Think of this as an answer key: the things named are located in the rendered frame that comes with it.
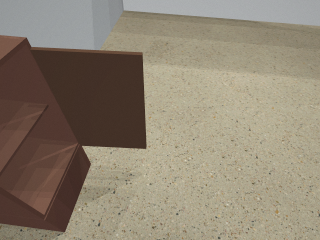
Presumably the cupboard door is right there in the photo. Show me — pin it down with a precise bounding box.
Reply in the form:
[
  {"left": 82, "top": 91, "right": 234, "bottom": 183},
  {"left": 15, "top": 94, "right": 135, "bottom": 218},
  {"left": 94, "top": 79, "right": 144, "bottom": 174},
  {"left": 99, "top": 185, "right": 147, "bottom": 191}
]
[{"left": 30, "top": 47, "right": 147, "bottom": 149}]

